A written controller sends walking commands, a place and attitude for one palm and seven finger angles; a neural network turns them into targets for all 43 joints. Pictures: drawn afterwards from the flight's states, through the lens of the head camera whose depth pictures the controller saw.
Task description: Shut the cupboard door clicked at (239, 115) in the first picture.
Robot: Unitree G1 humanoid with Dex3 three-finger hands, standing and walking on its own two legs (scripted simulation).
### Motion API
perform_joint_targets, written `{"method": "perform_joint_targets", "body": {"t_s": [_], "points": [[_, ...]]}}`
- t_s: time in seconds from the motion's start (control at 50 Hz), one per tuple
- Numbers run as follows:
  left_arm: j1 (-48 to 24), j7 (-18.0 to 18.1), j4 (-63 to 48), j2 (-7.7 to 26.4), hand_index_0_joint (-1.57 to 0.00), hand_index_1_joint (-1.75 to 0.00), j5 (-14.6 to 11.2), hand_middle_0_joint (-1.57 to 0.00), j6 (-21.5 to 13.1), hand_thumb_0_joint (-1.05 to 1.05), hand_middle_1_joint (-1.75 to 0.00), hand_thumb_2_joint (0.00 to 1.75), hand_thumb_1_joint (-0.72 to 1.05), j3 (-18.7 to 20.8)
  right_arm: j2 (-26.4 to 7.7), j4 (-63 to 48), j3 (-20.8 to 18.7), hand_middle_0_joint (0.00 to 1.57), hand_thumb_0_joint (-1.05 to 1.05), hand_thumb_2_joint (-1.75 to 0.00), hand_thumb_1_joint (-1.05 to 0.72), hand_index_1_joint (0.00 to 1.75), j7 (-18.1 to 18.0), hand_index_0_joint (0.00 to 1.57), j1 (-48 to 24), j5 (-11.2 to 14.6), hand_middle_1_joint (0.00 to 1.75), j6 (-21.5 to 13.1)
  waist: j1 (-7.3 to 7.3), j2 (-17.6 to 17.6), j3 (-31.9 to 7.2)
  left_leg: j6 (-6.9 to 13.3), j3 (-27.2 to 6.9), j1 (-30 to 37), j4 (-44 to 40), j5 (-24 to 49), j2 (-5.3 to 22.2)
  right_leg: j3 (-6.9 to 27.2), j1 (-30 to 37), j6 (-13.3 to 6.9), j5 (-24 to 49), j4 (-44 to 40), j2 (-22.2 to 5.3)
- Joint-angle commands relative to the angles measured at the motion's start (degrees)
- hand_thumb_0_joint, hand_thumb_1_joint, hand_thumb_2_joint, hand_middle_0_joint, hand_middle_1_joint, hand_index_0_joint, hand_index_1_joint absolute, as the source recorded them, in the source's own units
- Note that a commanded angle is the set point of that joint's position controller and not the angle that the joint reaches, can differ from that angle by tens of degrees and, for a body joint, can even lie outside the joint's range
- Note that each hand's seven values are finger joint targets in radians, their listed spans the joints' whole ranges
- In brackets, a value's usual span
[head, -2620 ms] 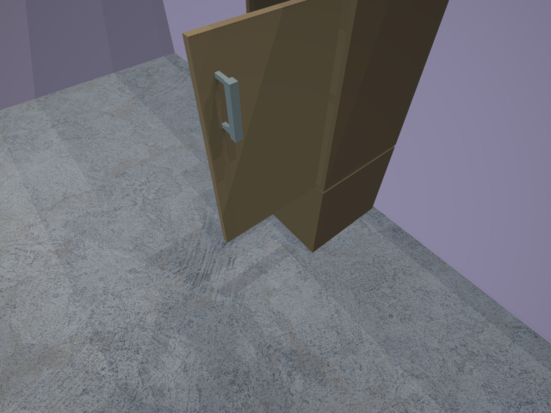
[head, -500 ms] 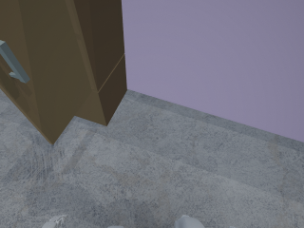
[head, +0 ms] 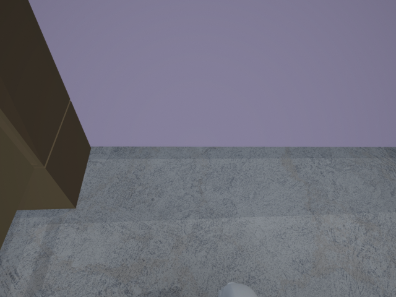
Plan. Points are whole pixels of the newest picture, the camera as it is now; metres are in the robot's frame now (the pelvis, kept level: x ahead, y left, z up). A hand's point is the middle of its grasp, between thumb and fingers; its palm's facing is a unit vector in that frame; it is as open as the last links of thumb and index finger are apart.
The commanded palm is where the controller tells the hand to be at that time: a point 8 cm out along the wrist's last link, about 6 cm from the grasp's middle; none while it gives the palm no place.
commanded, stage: walk to a spot facing it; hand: left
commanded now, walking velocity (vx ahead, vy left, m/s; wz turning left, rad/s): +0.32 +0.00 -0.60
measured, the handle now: out of the picture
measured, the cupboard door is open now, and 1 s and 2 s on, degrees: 90 90 90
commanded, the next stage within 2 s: turn to face it in 1.14 s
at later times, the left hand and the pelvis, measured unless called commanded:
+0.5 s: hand (172, 227) +0.31 +0.07 -0.17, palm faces -0.28 -0.94 -0.21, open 7.3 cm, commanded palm none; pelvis +0.15 -0.08 +0.00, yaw -14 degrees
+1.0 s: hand (176, 187) +0.43 +0.07 -0.18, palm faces -0.27 -0.95 -0.15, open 7.4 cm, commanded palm none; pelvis +0.38 -0.11 +0.00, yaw -20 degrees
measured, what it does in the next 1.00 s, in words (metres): walks ahead, turning right: right foot, then left foot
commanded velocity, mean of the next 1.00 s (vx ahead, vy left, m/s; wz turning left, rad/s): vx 0.36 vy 0.00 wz -0.28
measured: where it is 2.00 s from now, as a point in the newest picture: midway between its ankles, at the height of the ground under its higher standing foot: (242, 210)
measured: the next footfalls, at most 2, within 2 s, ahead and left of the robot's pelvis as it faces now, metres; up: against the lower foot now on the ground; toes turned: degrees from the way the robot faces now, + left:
right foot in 0.34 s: +0.21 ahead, -0.16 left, +0.00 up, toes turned -18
left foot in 0.82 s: +0.44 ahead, -0.01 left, +0.00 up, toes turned -11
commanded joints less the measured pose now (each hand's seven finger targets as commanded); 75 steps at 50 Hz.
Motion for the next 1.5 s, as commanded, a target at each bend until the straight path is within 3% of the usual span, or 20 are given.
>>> {"method": "perform_joint_targets", "body": {"t_s": [0.0, 0.18, 0.26, 0.28, 0.3, 0.32, 0.36, 0.42, 0.68, 0.76, 0.8, 0.82, 0.98, 1.12, 1.18, 1.2, 1.22, 1.26, 1.36, 1.48], "points": [[-7.5, -1.2, -7.2, 0.4, -0.20, -0.30, -0.5, -0.20, -2.8, 0.00, -0.30, 0.90, 0.90, -0.1, -8.1, 0.6, -1.7, 0.20, 0.00, -0.90, -0.90, 0.30, -1.4, 0.20, 7.4, 0.6, 0.30, -1.9, -0.95, 12.0, -0.2, 1.6, -6.7, 12.5, -15.9, 20.7, 12.2, -2.1, -14.7, 0.8, 8.5, 5.0, -3.1], [-17.4, -1.1, -8.4, -0.6, -0.20, -0.30, -0.6, -0.20, -2.9, 0.00, -0.30, 0.90, 0.90, -1.2, -7.0, 5.0, -1.6, 0.20, 0.00, -0.90, -0.90, 0.30, -1.2, 0.20, 13.6, -0.1, 0.30, -1.3, -3.84, 11.8, 2.3, 3.1, 2.7, 14.9, -14.8, 28.8, 14.7, -8.6, -7.3, -1.4, 9.7, -18.9, -2.0], [-3.0, -0.1, -4.4, 2.5, -0.20, -0.30, -0.6, -0.20, -3.8, 0.00, -0.30, 0.90, 0.90, 0.1, -9.2, 4.5, -1.8, 0.20, 0.00, -0.90, -0.90, 0.30, -1.0, 0.20, 9.5, 0.5, 0.30, -0.9, 3.98, 9.6, -4.0, 1.5, 6.5, 9.3, 3.9, 48.4, 14.5, -10.7, 17.4, -5.7, 6.3, -27.3, 2.8], [7.7, 0.4, -1.0, 5.9, -0.20, -0.30, -0.3, -0.20, -4.5, 0.00, -0.30, 0.90, 0.90, 1.2, -8.6, 3.4, -1.6, 0.20, 0.00, -0.90, -0.90, 0.30, -0.6, 0.20, 6.1, 1.4, 0.30, -1.1, 9.32, 5.4, -9.3, -0.7, 8.2, -1.6, 16.8, 42.2, 11.9, -6.5, 35.3, -7.6, 9.5, -30.2, 0.2], [16.8, 1.5, 0.7, 13.5, -0.20, -0.30, -0.2, -0.20, -5.3, 0.00, -0.30, 0.90, 0.90, 3.4, -4.4, 0.5, -0.8, 0.20, 0.00, -0.90, -0.90, 0.30, -0.1, 0.20, 5.5, 2.6, 0.30, -1.1, 12.38, -10.8, -17.2, -3.9, 8.0, -21.7, 38.0, -4.7, 1.5, 21.6, 51.1, -14.0, 8.3, -37.1, -18.1], [16.4, 2.4, 1.3, 15.9, -0.20, -0.30, -2.0, -0.20, -4.8, 0.00, -0.30, 0.90, 0.90, 3.7, -5.1, -1.2, -1.1, 0.20, 0.00, -0.90, -0.90, 0.30, -0.1, 0.20, 0.8, 2.7, 0.30, -0.7, 11.30, -11.4, -16.2, -3.4, -2.7, -28.3, 50.6, -17.2, -0.5, 33.7, 46.2, -16.5, 10.7, -45.6, -24.1], [4.9, 3.2, -1.5, 10.2, -0.20, -0.30, -2.3, -0.20, -4.7, 0.00, -0.30, 0.90, 0.90, 2.0, -4.9, -0.7, -2.2, 0.20, 0.00, -0.90, -0.90, 0.30, 0.0, 0.20, -1.3, 2.0, 0.30, -0.2, 5.40, -1.4, -1.3, -3.2, -8.3, -28.1, 49.0, -5.3, 4.7, 24.6, 26.1, -14.5, 1.3, -50.3, -21.0], [-1.6, 3.4, -3.3, 4.7, -0.20, -0.30, -1.4, -0.20, -5.9, 0.00, -0.30, 0.90, 0.90, 0.3, -3.0, 2.7, -2.1, 0.20, 0.00, -0.90, -0.90, 0.30, 0.3, 0.20, 3.0, 0.7, 0.30, 1.9, -0.78, -4.7, -0.6, -4.1, -8.2, -17.3, 37.6, 0.5, 5.5, 10.1, 11.5, -10.5, 5.2, -52.7, -13.6], [12.6, 3.2, 5.4, 4.4, -0.20, -0.30, -1.2, -0.20, -8.2, 0.00, -0.30, 0.90, 0.90, 0.0, -1.7, -2.3, -1.9, 0.20, 0.00, -0.90, -0.90, 0.30, 2.2, 0.20, -16.2, 1.0, 0.30, 0.1, 4.30, -3.2, -1.0, -3.2, -5.2, -20.1, 8.4, 2.8, 0.0, 11.3, 30.6, -11.7, 28.3, -47.9, -13.3], [10.5, 3.4, 6.1, 4.6, -0.20, -0.30, -1.6, -0.20, -8.3, 0.00, -0.30, 0.90, 0.90, -0.1, -4.1, 1.6, -2.4, 0.20, 0.00, -0.90, -0.90, 0.30, 1.3, 0.20, -6.7, 0.7, 0.30, -0.9, -1.60, -0.7, -4.3, -0.9, -2.4, 2.7, -4.1, 8.2, -3.3, 5.8, 22.5, -7.6, 40.0, -34.0, -8.8], [11.1, 2.5, 3.9, 0.8, -0.20, -0.30, -2.4, -0.20, -8.5, 0.00, -0.30, 0.90, 0.90, -1.1, -14.4, 5.9, -4.6, 0.20, 0.00, -0.90, -0.90, 0.30, 0.2, 0.20, 10.0, -0.4, 0.30, -1.5, -6.76, 17.7, -15.0, 10.2, -30.7, 30.0, -8.8, 14.1, 20.5, -4.3, -2.7, -2.1, 0.3, -1.4, 1.9], [7.6, 2.8, 2.6, 2.5, -0.20, -0.30, -1.9, -0.20, -8.6, 0.00, -0.30, 0.90, 0.90, -1.0, -14.1, 6.1, -4.3, 0.20, 0.00, -0.90, -0.90, 0.30, -0.2, 0.20, 11.5, 0.1, 0.30, -0.7, -7.34, 13.5, -12.7, 14.0, -35.6, 27.9, -11.9, 18.1, 24.6, -0.1, -7.8, -2.6, -8.9, 9.1, 1.4], [4.6, 0.9, 2.4, -2.5, -0.20, -0.30, -0.9, -0.20, -4.7, 0.00, -0.30, 0.90, 0.90, -0.8, -5.9, 5.5, -2.2, 0.20, 0.00, -0.90, -0.90, 0.30, -0.5, 0.20, 1.7, 0.8, 0.30, -2.1, 1.25, 11.5, -1.1, 5.3, -5.4, 4.2, -18.3, 18.1, 10.6, -2.1, -2.2, -0.6, 8.6, -5.6, -5.0], [-4.4, 0.4, -0.8, -1.3, -0.20, -0.30, -0.6, -0.20, -4.2, 0.00, -0.30, 0.90, 0.90, -0.5, -7.1, 7.2, -2.6, 0.20, 0.00, -0.90, -0.90, 0.30, -0.3, 0.20, 5.3, 0.1, 0.30, -0.9, -0.17, 9.3, 3.7, 4.8, -1.7, 3.4, -16.6, 16.0, 12.3, -7.7, 4.5, -1.7, 12.4, -22.8, -2.8], [7.2, 0.8, 2.4, 2.2, -0.20, -0.30, -0.4, -0.20, -5.1, 0.00, -0.30, 0.90, 0.90, 0.4, -7.9, 7.1, -2.1, 0.20, 0.00, -0.90, -0.90, 0.30, -0.4, 0.20, 4.1, 0.6, 0.30, -0.6, 6.24, 4.8, -2.3, 1.9, 2.4, 1.0, 2.5, 31.0, 9.2, -8.8, 23.3, -4.3, 11.8, -29.7, 0.7], [16.1, 1.5, 5.0, 7.2, -0.20, -0.30, 0.0, -0.20, -6.0, 0.00, -0.30, 0.90, 0.90, 1.7, -6.6, 6.1, -1.8, 0.20, 0.00, -0.90, -0.90, 0.30, 0.1, 0.20, 3.4, 1.4, 0.30, -0.8, 10.07, -4.3, -9.1, -0.7, 5.7, -9.3, 19.5, 24.1, 4.7, 3.1, 38.2, -8.1, 11.1, -33.2, -8.3], [21.8, 2.4, 6.2, 13.7, -0.20, -0.30, -0.8, -0.20, -6.3, 0.00, -0.30, 0.90, 0.90, 3.0, -3.1, 4.2, -1.2, 0.20, 0.00, -0.90, -0.90, 0.30, 0.0, 0.20, 5.0, 2.5, 0.30, -1.0, 10.27, -18.5, -16.4, -3.4, 2.8, -21.9, 39.7, -16.1, -4.4, 29.1, 47.0, -15.3, 20.6, -42.0, -25.4], [13.5, 4.0, 4.6, 9.1, -0.20, -0.30, -2.0, -0.20, -6.1, 0.00, -0.30, 0.90, 0.90, 1.7, -4.3, 4.6, -1.7, 0.20, 0.00, -0.90, -0.90, 0.30, -0.2, 0.20, 0.1, 2.5, 0.30, -0.4, 7.06, -5.4, -8.7, -2.0, -8.1, -24.2, 44.9, -11.4, 1.4, 19.9, 35.9, -14.9, 28.7, -44.2, -23.6], [0.7, 4.3, 1.6, 3.0, -0.20, -0.30, -1.4, -0.20, -7.1, 0.00, -0.30, 0.90, 0.90, -1.5, 1.3, 8.8, -0.4, 0.20, 0.00, -0.90, -0.90, 0.30, 0.1, 0.20, 7.1, 1.8, 0.30, 2.5, -1.76, -4.7, -5.0, -3.4, -7.2, -10.3, 28.2, -2.6, 2.2, -3.9, 15.9, -9.0, 38.7, -46.2, -16.7], [1.4, 4.5, 1.8, 3.5, -0.20, -0.30, -1.4, -0.20, -6.3, 0.00, -0.30, 0.90, 0.90, -0.3, 1.1, 5.5, -0.8, 0.20, 0.00, -0.90, -0.90, 0.30, 1.0, 0.20, 0.8, 1.6, 0.30, 3.1, 0.01, -5.7, -3.0, -3.9, -3.3, -13.0, 15.4, 1.2, 1.0, -8.6, 21.0, -7.8, 39.1, -42.9, -17.6]]}}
